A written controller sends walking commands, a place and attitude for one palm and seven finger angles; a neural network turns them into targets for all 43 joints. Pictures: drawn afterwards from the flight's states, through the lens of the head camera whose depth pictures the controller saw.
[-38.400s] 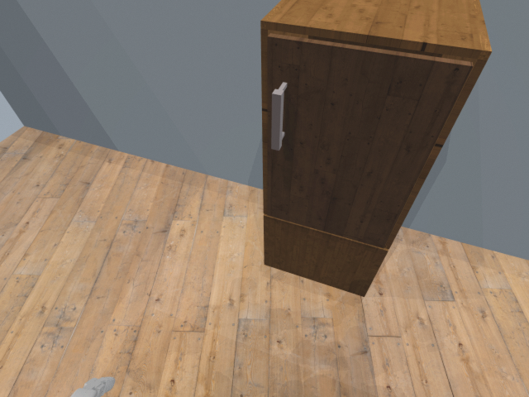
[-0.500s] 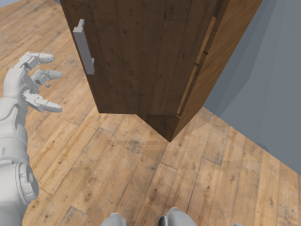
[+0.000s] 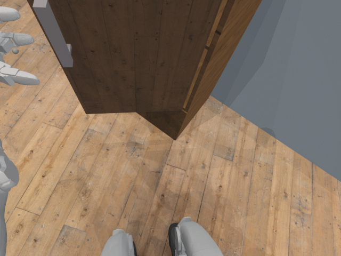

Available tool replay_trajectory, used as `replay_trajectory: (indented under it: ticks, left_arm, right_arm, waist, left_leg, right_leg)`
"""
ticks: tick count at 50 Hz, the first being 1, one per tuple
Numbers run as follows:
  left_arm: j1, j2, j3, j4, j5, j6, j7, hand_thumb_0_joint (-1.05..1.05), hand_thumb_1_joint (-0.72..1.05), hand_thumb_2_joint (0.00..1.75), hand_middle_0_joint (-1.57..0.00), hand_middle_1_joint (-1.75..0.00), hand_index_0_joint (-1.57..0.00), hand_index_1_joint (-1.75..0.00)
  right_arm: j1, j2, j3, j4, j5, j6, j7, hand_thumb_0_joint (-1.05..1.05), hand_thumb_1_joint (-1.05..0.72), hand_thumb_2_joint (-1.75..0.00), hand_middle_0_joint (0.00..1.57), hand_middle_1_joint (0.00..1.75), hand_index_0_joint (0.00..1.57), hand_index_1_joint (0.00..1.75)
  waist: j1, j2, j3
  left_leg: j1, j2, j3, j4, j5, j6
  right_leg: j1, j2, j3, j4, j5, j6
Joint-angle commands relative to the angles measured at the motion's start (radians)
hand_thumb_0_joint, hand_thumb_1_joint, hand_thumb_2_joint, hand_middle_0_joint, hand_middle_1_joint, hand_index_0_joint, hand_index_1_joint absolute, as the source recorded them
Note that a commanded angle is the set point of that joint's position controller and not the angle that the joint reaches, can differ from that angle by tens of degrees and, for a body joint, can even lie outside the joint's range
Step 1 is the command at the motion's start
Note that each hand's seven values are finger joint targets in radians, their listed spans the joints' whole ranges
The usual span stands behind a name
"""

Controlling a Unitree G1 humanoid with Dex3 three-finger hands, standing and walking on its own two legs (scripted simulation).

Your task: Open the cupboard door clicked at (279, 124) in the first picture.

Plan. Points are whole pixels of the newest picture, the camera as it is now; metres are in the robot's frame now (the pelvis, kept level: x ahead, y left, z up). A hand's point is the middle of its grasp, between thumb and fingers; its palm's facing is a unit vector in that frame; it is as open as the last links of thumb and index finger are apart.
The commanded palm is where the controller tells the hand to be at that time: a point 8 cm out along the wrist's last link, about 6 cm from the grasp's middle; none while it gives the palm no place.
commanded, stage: move the hooked fingers beside the handle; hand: left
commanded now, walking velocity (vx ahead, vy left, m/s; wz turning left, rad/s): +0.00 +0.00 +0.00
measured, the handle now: (57, 31) +0.59 +0.19 +0.09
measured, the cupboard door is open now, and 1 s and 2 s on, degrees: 42 42 42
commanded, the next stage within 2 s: slide the fingers in behind the handle in 1.28 s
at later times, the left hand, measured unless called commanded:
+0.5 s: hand (9, 51) +0.53 +0.26 +0.10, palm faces -0.02 -1.00 +0.00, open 14.0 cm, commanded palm +0.51 +0.29 +0.09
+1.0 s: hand (18, 51) +0.53 +0.25 +0.09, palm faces +0.00 -1.00 -0.03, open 14.0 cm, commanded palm +0.52 +0.29 +0.09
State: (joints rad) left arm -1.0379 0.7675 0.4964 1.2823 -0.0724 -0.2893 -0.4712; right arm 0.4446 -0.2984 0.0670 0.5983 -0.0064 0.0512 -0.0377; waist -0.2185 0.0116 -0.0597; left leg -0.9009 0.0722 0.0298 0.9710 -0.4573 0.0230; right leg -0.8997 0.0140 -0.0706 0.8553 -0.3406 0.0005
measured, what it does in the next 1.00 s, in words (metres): stands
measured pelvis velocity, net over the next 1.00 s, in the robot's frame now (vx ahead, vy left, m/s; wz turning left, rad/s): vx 0.00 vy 0.00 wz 0.00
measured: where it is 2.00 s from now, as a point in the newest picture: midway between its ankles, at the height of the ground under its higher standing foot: outside the picture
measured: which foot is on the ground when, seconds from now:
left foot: down 0.00-1.00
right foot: down 0.00-1.00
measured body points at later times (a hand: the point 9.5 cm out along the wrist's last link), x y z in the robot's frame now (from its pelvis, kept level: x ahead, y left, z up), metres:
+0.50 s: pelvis +0.02 +0.01 +0.01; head +0.16 +0.04 +0.43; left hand +0.52 +0.32 +0.10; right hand +0.00 -0.25 -0.09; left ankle -0.01 +0.10 -0.68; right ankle +0.03 -0.13 -0.68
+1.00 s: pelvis +0.00 +0.00 -0.01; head +0.16 +0.03 +0.41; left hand +0.53 +0.30 +0.10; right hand -0.02 -0.27 -0.10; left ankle -0.01 +0.10 -0.68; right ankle +0.03 -0.13 -0.68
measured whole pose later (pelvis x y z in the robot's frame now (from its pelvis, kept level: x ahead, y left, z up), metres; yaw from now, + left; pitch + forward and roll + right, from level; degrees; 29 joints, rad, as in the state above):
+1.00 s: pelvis +0.00 +0.00 -0.01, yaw +0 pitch +23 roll -4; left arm -1.07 0.78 0.49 1.30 -0.05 -0.30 -0.43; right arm 0.42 -0.29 0.08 0.57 -0.01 0.08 -0.03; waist -0.23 0.02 -0.05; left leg -0.94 0.08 0.01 1.01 -0.47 0.02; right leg -0.93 0.02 -0.08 0.88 -0.35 0.00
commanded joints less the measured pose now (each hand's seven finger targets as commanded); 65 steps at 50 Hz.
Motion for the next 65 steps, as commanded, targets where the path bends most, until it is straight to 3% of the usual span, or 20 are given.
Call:
replay_trajectory:
  ticks: [1,2,3,6,10,13,16,21,24,27,29,36,39,42,47,51,53,57,62,65]
  left_arm:
    - [-0.481,0.318,0.021,-0.191,0.001,-0.059,0.023,0.00,-0.50,0.30,-0.30,-1.20,-0.30,-1.20]
    - [-0.502,0.301,0.004,-0.177,0.003,-0.053,0.025,0.00,-0.50,0.30,-0.30,-1.20,-0.30,-1.20]
    - [-0.477,0.327,0.033,-0.170,0.003,-0.051,0.028,0.00,-0.50,0.30,-0.30,-1.20,-0.30,-1.20]
    - [-0.429,0.352,0.057,-0.202,0.002,-0.060,0.020,0.00,-0.50,0.30,-0.30,-1.20,-0.30,-1.20]
    - [-0.351,0.298,0.041,-0.222,-0.006,-0.058,0.014,0.00,-0.50,0.30,-0.30,-1.20,-0.30,-1.20]
    - [-0.340,0.329,0.081,-0.268,-0.022,-0.059,0.014,0.00,-0.50,0.30,-0.30,-1.20,-0.30,-1.20]
    - [-0.344,0.327,0.093,-0.341,-0.035,-0.078,0.018,0.00,-0.50,0.30,-0.30,-1.20,-0.30,-1.20]
    - [-0.302,0.225,0.037,-0.381,-0.054,-0.083,0.025,0.00,-0.50,0.30,-0.30,-1.20,-0.30,-1.20]
    - [-0.264,0.183,0.007,-0.302,-0.058,-0.055,0.019,0.00,-0.50,0.30,-0.30,-1.20,-0.30,-1.20]
    - [-0.301,0.105,-0.054,-0.305,-0.056,-0.055,0.018,0.00,-0.50,0.30,-0.30,-1.20,-0.30,-1.20]
    - [-0.335,0.127,-0.050,-0.278,-0.050,-0.060,0.032,0.00,-0.50,0.30,-0.30,-1.20,-0.30,-1.20]
    - [-0.438,0.200,0.001,-0.314,-0.037,-0.121,0.073,0.00,-0.50,0.30,-0.30,-1.20,-0.30,-1.20]
    - [-0.424,0.198,-0.018,-0.234,-0.017,-0.097,0.077,0.00,-0.50,0.30,-0.30,-1.20,-0.30,-1.20]
    - [-0.444,0.289,0.015,-0.179,0.004,-0.073,0.075,0.00,-0.50,0.30,-0.30,-1.20,-0.30,-1.20]
    - [-0.480,0.338,0.027,-0.225,0.007,-0.094,0.047,0.00,-0.50,0.30,-0.30,-1.20,-0.30,-1.20]
    - [-0.479,0.322,0.020,-0.195,-0.023,-0.086,0.007,0.00,-0.50,0.30,-0.30,-1.20,-0.30,-1.20]
    - [-0.426,0.352,0.048,-0.152,-0.024,-0.059,-0.005,0.00,-0.50,0.30,-0.30,-1.20,-0.30,-1.20]
    - [-0.419,0.351,0.031,-0.184,-0.007,-0.047,-0.008,0.00,-0.50,0.30,-0.30,-1.20,-0.30,-1.20]
    - [-0.414,0.352,0.057,-0.275,-0.029,-0.083,0.002,0.00,-0.50,0.30,-0.30,-1.20,-0.30,-1.20]
    - [-0.407,0.291,0.029,-0.286,-0.045,-0.085,0.000,0.00,-0.50,0.30,-0.30,-1.20,-0.30,-1.20]
  right_arm:
    - [0.204,-0.198,-0.068,-0.028,-0.006,0.007,-0.012,0.00,-0.90,-0.90,0.20,0.30,0.20,0.30]
    - [0.207,-0.198,-0.065,-0.027,-0.009,0.007,-0.011,0.00,-0.90,-0.90,0.20,0.30,0.20,0.30]
    - [0.217,-0.202,-0.067,-0.028,-0.011,0.010,-0.011,0.00,-0.90,-0.90,0.20,0.30,0.20,0.30]
    - [0.227,-0.200,-0.067,-0.039,-0.016,0.019,-0.004,0.00,-0.90,-0.90,0.20,0.30,0.20,0.30]
    - [0.230,-0.194,-0.073,-0.054,-0.016,0.038,0.006,0.00,-0.90,-0.90,0.20,0.30,0.20,0.30]
    - [0.230,-0.198,-0.082,-0.062,-0.016,0.049,0.011,0.00,-0.90,-0.90,0.20,0.30,0.20,0.30]
    - [0.223,-0.194,-0.086,-0.063,-0.016,0.052,0.016,0.00,-0.90,-0.90,0.20,0.30,0.20,0.30]
    - [0.207,-0.182,-0.091,-0.055,-0.012,0.057,0.027,0.00,-0.90,-0.90,0.20,0.30,0.20,0.30]
    - [0.196,-0.183,-0.090,-0.053,-0.007,0.060,0.024,0.00,-0.90,-0.90,0.20,0.30,0.20,0.30]
    - [0.184,-0.175,-0.090,-0.045,-0.008,0.056,0.022,0.00,-0.90,-0.90,0.20,0.30,0.20,0.30]
    - [0.182,-0.179,-0.085,-0.039,-0.009,0.055,0.018,0.00,-0.90,-0.90,0.20,0.30,0.20,0.30]
    - [0.166,-0.177,-0.080,-0.034,-0.012,0.037,0.011,0.00,-0.90,-0.90,0.20,0.30,0.20,0.30]
    - [0.153,-0.176,-0.071,-0.041,-0.007,0.034,0.009,0.00,-0.90,-0.90,0.20,0.30,0.20,0.30]
    - [0.154,-0.184,-0.058,-0.051,-0.002,0.030,-0.002,0.00,-0.90,-0.90,0.20,0.30,0.20,0.30]
    - [0.173,-0.187,-0.058,-0.054,-0.005,0.020,-0.008,0.00,-0.90,-0.90,0.20,0.30,0.20,0.30]
    - [0.186,-0.192,-0.059,-0.040,-0.002,0.020,-0.008,0.00,-0.90,-0.90,0.20,0.30,0.20,0.30]
    - [0.194,-0.198,-0.059,-0.042,0.001,0.022,-0.010,0.00,-0.90,-0.90,0.20,0.30,0.20,0.30]
    - [0.205,-0.194,-0.058,-0.043,-0.003,0.026,-0.010,0.00,-0.90,-0.90,0.20,0.30,0.20,0.30]
    - [0.209,-0.199,-0.069,-0.042,-0.010,0.032,-0.002,0.00,-0.90,-0.90,0.20,0.30,0.20,0.30]
    - [0.210,-0.196,-0.072,-0.038,-0.008,0.035,0.003,0.00,-0.90,-0.90,0.20,0.30,0.20,0.30]
  waist:
    - [-0.010,0.200,-0.481]
    - [-0.024,0.203,-0.480]
    - [-0.014,0.182,-0.495]
    - [0.012,0.244,-0.574]
    - [0.023,0.231,-0.543]
    - [0.031,0.196,-0.575]
    - [0.043,0.260,-0.598]
    - [0.037,0.270,-0.553]
    - [0.023,0.178,-0.472]
    - [0.013,0.242,-0.457]
    - [-0.001,0.183,-0.416]
    - [0.011,0.221,-0.526]
    - [-0.002,0.182,-0.471]
    - [-0.004,0.145,-0.441]
    - [-0.001,0.195,-0.545]
    - [-0.019,0.179,-0.541]
    - [-0.009,0.141,-0.517]
    - [0.005,0.226,-0.519]
    - [0.010,0.236,-0.565]
    - [0.005,0.257,-0.547]
  left_leg:
    - [0.341,-0.028,-0.082,-0.096,0.434,0.004]
    - [0.336,-0.027,-0.084,-0.095,0.426,0.005]
    - [0.332,-0.026,-0.084,-0.091,0.440,0.006]
    - [0.384,-0.025,-0.081,-0.084,0.534,-0.003]
    - [0.414,-0.016,-0.086,-0.083,0.613,-0.008]
    - [0.403,-0.018,-0.080,-0.085,0.611,-0.004]
    - [0.462,-0.015,-0.083,-0.083,0.678,-0.013]
    - [0.525,-0.008,-0.092,-0.085,0.745,-0.023]
    - [0.445,-0.015,-0.083,-0.098,0.641,-0.008]
    - [0.491,-0.014,-0.089,-0.093,0.660,-0.017]
    - [0.438,-0.017,-0.091,-0.098,0.579,-0.011]
    - [0.454,-0.025,-0.103,-0.077,0.579,-0.021]
    - [0.353,-0.035,-0.083,-0.080,0.457,-0.003]
    - [0.245,-0.042,-0.071,-0.083,0.357,0.010]
    - [0.277,-0.039,-0.072,-0.069,0.395,0.009]
    - [0.269,-0.033,-0.068,-0.063,0.379,0.013]
    - [0.215,-0.035,-0.059,-0.066,0.349,0.019]
    - [0.257,-0.035,-0.061,-0.072,0.386,0.013]
    - [0.350,-0.025,-0.078,-0.071,0.458,0.004]
    - [0.404,-0.022,-0.087,-0.074,0.507,-0.003]
  right_leg:
    - [0.197,0.037,0.032,-0.056,0.253,-0.015]
    - [0.187,0.038,0.031,-0.057,0.245,-0.014]
    - [0.203,0.038,0.029,-0.055,0.259,-0.016]
    - [0.227,0.040,0.030,-0.039,0.324,-0.022]
    - [0.205,0.048,0.014,-0.038,0.346,-0.025]
    - [0.257,0.051,0.020,-0.044,0.380,-0.020]
    - [0.251,0.053,0.017,-0.042,0.398,-0.024]
    - [0.208,0.058,0.007,-0.058,0.389,-0.022]
    - [0.221,0.055,0.005,-0.067,0.362,-0.017]
    - [0.162,0.051,0.001,-0.067,0.333,-0.019]
    - [0.162,0.050,0.003,-0.066,0.304,-0.018]
    - [0.191,0.043,0.013,-0.033,0.317,-0.023]
    - [0.211,0.039,0.024,-0.043,0.287,-0.017]
    - [0.256,0.036,0.037,-0.045,0.258,-0.014]
    - [0.280,0.036,0.046,-0.034,0.293,-0.016]
    - [0.268,0.042,0.048,-0.043,0.286,-0.014]
    - [0.293,0.043,0.052,-0.051,0.278,-0.012]
    - [0.254,0.042,0.042,-0.045,0.282,-0.017]
    - [0.226,0.049,0.028,-0.042,0.293,-0.020]
    - [0.184,0.053,0.014,-0.043,0.291,-0.026]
